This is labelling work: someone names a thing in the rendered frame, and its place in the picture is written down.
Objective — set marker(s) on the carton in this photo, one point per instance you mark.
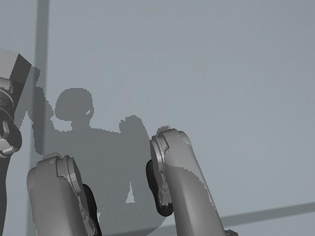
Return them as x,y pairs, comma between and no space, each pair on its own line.
16,68

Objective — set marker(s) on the left robot arm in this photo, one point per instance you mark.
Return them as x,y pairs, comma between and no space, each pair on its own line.
10,139

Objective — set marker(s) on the right robot foot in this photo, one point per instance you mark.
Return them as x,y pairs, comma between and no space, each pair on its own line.
162,210

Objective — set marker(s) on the left robot foot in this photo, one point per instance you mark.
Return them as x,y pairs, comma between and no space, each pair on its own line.
92,209

